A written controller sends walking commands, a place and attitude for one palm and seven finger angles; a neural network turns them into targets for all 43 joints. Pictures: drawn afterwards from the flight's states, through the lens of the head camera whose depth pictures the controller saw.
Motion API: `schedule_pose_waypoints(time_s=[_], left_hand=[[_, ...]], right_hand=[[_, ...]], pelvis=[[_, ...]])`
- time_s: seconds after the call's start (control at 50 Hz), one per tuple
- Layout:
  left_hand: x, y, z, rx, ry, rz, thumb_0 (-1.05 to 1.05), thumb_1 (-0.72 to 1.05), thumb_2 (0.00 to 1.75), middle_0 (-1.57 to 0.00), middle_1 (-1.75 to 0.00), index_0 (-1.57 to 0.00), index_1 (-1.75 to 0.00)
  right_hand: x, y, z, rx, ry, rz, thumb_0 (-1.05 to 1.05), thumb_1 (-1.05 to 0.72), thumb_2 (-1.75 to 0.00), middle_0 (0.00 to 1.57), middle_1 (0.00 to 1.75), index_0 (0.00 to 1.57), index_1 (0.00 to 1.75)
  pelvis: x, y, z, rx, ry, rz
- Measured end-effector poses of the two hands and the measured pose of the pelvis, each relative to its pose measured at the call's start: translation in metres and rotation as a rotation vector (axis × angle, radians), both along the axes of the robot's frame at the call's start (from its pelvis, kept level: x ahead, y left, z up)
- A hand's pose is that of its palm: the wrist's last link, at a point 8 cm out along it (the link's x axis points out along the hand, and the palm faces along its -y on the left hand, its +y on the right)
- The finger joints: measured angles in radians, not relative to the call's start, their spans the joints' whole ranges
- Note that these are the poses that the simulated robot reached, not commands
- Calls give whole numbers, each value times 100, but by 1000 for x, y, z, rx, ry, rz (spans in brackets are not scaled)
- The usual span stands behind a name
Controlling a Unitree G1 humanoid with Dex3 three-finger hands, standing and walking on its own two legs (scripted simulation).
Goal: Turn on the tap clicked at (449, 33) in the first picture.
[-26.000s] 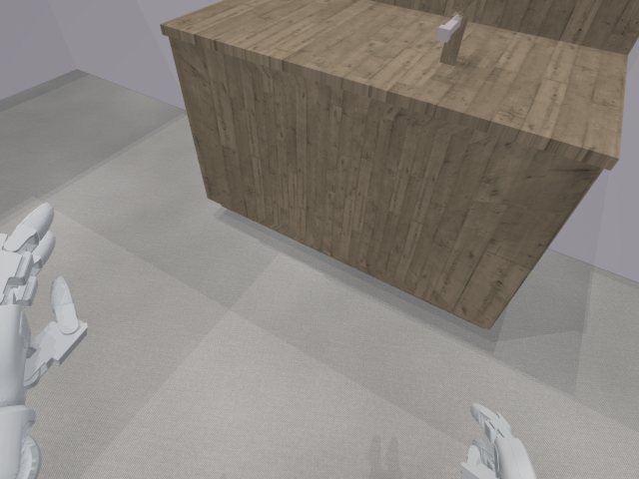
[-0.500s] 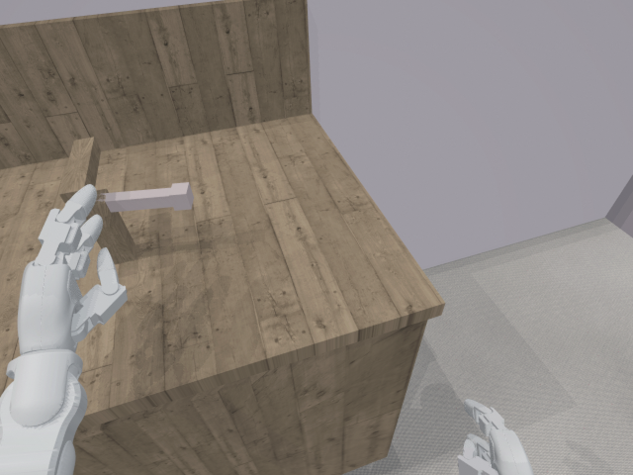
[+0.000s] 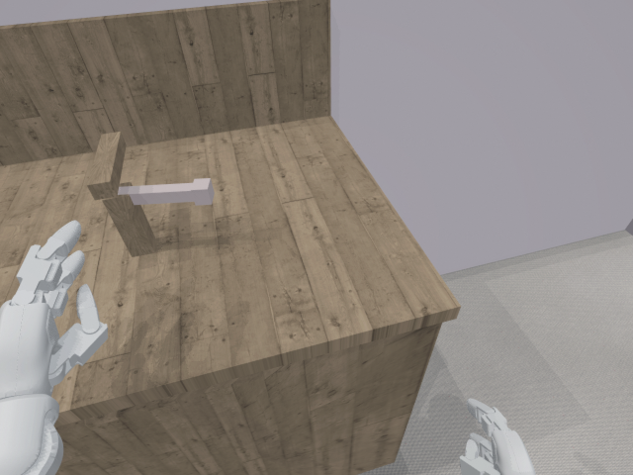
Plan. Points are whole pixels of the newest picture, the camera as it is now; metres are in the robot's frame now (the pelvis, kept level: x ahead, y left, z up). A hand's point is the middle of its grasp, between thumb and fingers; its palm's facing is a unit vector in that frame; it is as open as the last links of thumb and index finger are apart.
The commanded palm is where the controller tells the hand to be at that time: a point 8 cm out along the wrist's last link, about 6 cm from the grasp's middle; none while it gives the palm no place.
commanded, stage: draw the hand back beside the body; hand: left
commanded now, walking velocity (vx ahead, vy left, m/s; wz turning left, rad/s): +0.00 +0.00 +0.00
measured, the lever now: (203, 191) +0.45 +0.23 +0.14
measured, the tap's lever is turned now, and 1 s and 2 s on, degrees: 78 78 78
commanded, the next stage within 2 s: step back with the hand held close in 0.10 s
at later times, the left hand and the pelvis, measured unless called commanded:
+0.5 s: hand (106, 342) +0.19 +0.24 +0.15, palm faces +0.34 -0.84 -0.42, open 7.4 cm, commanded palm +0.14 +0.28 +0.17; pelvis -0.02 +0.00 +0.00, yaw -1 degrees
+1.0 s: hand (65, 395) +0.13 +0.25 +0.15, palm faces +0.38 -0.83 -0.40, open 7.4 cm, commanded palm +0.08 +0.30 +0.17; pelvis -0.07 +0.01 -0.01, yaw +2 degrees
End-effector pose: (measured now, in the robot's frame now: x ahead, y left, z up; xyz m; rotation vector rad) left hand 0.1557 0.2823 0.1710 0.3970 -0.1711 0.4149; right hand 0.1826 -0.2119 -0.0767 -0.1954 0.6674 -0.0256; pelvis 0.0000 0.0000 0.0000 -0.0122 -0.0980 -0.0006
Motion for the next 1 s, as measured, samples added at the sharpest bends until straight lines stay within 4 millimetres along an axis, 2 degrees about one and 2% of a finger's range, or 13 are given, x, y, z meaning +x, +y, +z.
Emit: schedule_pose_waypoints(time_s=[0.24,0.34,0.42,0.56,0.8,0.9,1.0], left_hand=[[3,-8,0,4,3,-26,2,90,90,-21,-30,-21,-30],[6,-4,19,77,-62,-36,2,89,90,-21,-30,-21,-31],[4,-3,15,90,-28,-54,1,90,90,-21,-30,-21,-30],[-14,-2,-8,74,77,-85,1,89,90,-21,-30,-21,-31],[-42,20,4,147,0,-32,1,89,90,-21,-30,-21,-31],[-50,13,3,140,9,-23,1,90,90,-21,-30,-21,-31],[-61,3,-3,78,-5,-54,1,89,90,-21,-30,-21,-31]], right_hand=[[-8,-7,-1,3,0,-20,1,-91,-90,21,30,20,30],[-11,-13,-1,-11,13,-34,1,-91,-90,21,30,20,30],[-18,-17,-1,-17,22,-67,1,-91,-90,21,30,20,30],[-40,-19,-4,-51,49,-105,1,-91,-90,21,30,20,30],[-75,3,-14,-62,78,-87,1,-91,-90,21,30,20,30],[-83,9,-20,-30,86,-61,1,-90,-90,21,30,20,30],[-90,4,-20,-36,108,-61,1,-90,-90,21,30,20,30]], pelvis=[[-3,-5,0,1,-1,-4],[-8,-5,-1,-7,34,-7],[-15,-1,-2,-5,66,-14],[-31,8,-6,-8,98,-12],[-57,19,-12,-3,120,1],[-64,13,-13,-5,118,5],[-73,10,-13,-6,121,38]])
